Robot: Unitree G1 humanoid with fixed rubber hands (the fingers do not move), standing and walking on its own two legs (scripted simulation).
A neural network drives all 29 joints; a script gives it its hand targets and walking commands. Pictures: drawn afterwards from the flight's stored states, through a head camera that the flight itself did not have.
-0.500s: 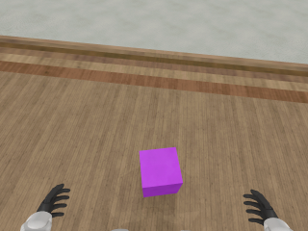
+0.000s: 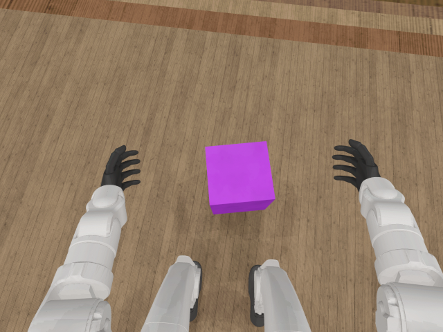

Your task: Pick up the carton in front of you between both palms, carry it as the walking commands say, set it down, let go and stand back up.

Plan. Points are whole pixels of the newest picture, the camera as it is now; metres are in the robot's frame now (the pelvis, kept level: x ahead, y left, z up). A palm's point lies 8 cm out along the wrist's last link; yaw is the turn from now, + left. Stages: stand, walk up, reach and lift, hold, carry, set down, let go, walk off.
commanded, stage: reach and lift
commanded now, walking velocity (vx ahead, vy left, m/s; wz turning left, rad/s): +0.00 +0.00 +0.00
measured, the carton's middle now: (237, 181) +0.49 -0.02 -0.57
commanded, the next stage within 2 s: none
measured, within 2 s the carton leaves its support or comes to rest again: neither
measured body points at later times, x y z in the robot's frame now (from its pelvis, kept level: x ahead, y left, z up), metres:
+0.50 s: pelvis -0.02 -0.01 -0.04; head +0.31 -0.03 +0.26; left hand +0.50 +0.18 -0.16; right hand +0.55 -0.21 -0.16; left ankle +0.06 +0.14 -0.66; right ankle +0.06 -0.12 -0.66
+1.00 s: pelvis -0.05 +0.00 -0.24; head +0.32 -0.02 +0.02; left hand +0.48 +0.18 -0.40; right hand +0.53 -0.21 -0.41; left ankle +0.06 +0.14 -0.66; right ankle +0.05 -0.12 -0.66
